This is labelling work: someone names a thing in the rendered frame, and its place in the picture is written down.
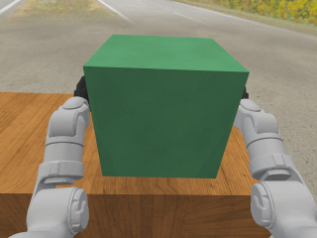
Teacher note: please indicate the left robot forearm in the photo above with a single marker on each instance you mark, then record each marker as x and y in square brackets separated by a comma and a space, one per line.
[62, 164]

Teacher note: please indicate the robot right upper arm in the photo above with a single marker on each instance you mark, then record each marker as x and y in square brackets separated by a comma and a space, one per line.
[285, 208]

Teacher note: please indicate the robot right hand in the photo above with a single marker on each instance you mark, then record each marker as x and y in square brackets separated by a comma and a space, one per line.
[245, 94]

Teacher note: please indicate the pedestal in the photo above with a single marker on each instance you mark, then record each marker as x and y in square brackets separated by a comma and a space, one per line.
[122, 207]

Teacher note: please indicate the robot left upper arm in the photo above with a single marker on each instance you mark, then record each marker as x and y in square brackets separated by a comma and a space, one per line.
[57, 213]

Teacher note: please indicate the carton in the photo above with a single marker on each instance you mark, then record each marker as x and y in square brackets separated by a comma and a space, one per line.
[163, 107]

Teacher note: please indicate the robot left hand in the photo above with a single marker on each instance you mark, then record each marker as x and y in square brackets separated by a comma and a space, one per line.
[81, 90]

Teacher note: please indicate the right robot forearm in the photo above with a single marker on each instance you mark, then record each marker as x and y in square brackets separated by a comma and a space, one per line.
[269, 160]

